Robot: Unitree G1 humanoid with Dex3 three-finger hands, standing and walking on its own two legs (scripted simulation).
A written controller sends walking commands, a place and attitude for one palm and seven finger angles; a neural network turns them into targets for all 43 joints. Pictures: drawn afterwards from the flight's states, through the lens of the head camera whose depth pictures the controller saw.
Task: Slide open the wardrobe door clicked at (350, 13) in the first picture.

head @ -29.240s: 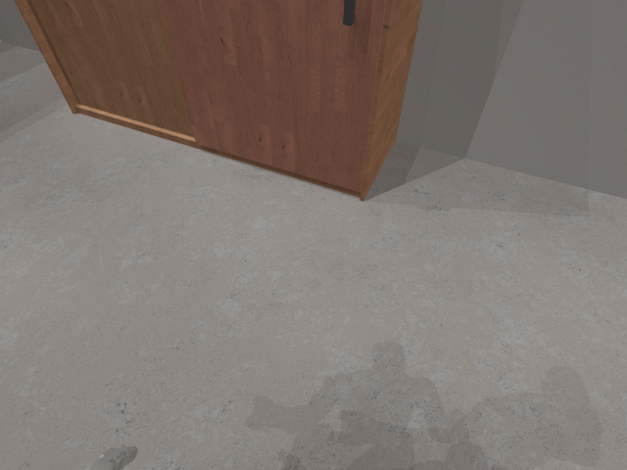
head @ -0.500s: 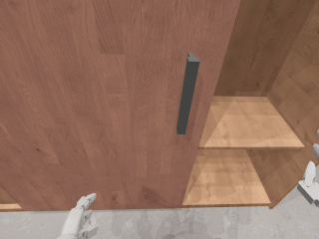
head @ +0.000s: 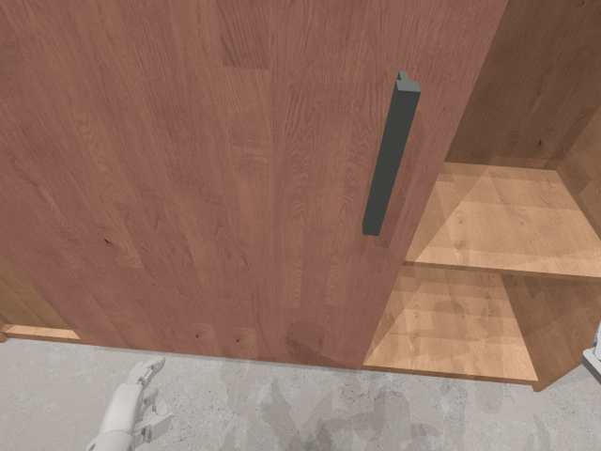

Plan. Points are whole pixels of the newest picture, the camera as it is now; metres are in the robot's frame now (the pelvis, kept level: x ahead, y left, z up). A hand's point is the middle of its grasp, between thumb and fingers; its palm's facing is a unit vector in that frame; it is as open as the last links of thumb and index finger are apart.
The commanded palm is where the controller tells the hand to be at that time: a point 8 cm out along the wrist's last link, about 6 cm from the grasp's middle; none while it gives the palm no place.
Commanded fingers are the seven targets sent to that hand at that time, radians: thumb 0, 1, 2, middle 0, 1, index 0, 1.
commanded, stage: step back with the hand held close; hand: right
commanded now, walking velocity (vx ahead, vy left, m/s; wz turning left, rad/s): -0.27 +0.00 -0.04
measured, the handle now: (384, 161) +0.50 -0.10 +0.14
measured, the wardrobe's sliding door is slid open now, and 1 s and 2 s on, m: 0.59 0.59 0.59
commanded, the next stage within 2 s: stop stepping back and stand still in 0.80 s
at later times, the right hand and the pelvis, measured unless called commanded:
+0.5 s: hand out of the picture +0.12 -0.29 +0.16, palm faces +0.50 +0.76 -0.42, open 7.4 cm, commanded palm +0.05 -0.32 +0.18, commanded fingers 0.00 -0.90 -0.90 0.20 0.30 0.20 0.30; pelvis -0.07 -0.02 -0.02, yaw -4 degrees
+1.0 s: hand out of the picture +0.01 -0.29 +0.18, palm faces +0.51 +0.73 -0.46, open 7.4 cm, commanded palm -0.04 -0.31 +0.18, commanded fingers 0.00 -0.90 -0.90 0.20 0.30 0.20 0.30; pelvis -0.16 -0.01 -0.01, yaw -3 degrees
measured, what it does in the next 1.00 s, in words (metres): walks backwards: left foot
